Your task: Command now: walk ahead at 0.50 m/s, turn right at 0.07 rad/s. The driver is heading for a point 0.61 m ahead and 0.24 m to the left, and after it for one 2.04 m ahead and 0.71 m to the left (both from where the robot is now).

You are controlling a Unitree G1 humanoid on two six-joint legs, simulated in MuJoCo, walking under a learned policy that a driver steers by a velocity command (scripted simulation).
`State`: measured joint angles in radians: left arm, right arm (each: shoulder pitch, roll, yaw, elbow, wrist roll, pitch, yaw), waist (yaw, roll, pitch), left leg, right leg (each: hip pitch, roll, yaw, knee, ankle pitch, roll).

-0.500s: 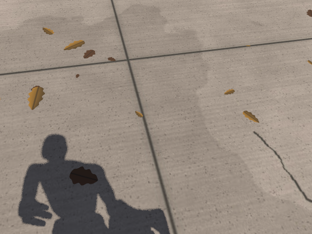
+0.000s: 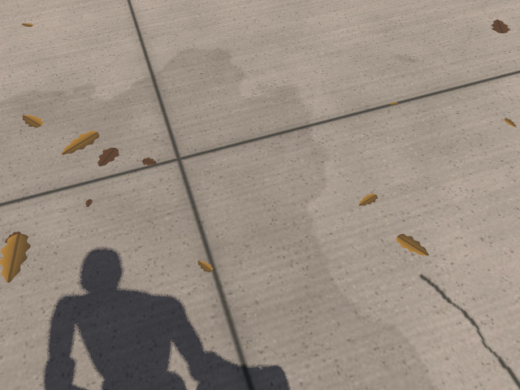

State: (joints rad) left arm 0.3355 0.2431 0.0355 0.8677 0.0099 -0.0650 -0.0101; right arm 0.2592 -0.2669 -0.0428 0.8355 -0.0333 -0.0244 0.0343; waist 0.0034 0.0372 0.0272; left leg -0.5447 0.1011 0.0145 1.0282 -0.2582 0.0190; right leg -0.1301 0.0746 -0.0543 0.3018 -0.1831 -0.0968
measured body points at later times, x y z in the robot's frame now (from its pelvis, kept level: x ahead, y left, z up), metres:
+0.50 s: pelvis +0.27 +0.06 -0.01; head +0.30 +0.08 +0.44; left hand +0.34 +0.33 -0.14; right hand +0.36 -0.21 -0.14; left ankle +0.29 +0.11 -0.75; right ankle +0.27 -0.09 -0.67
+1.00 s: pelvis +0.55 +0.07 -0.01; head +0.58 +0.06 +0.44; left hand +0.56 +0.36 -0.11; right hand +0.72 -0.17 -0.14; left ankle +0.44 +0.14 -0.67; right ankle +0.62 -0.01 -0.75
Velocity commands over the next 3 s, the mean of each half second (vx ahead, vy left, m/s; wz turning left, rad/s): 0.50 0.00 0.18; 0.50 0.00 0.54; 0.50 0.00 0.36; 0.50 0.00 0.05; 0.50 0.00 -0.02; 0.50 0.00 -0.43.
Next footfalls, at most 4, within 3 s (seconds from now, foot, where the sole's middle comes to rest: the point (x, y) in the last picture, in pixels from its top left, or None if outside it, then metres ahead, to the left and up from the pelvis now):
0.30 left None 0.33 0.12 -0.78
0.84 right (283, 330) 0.66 0.00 -0.78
1.36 left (169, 296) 0.77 0.33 -0.78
1.90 right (173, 200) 1.12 0.36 -0.78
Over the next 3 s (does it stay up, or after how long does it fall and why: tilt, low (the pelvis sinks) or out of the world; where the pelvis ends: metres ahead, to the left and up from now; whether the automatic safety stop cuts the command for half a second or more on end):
stays up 1.42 0.67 -0.03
